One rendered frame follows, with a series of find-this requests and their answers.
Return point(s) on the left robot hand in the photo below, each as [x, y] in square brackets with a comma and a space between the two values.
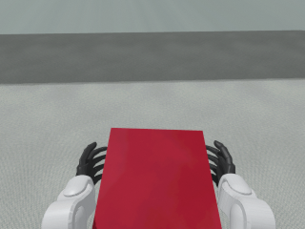
[87, 162]

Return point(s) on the right robot hand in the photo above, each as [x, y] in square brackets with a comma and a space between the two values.
[223, 161]

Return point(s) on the carton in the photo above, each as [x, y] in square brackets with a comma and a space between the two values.
[156, 179]

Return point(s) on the right robot forearm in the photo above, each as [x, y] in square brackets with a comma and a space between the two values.
[241, 205]

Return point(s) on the left robot forearm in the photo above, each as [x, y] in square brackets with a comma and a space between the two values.
[73, 207]

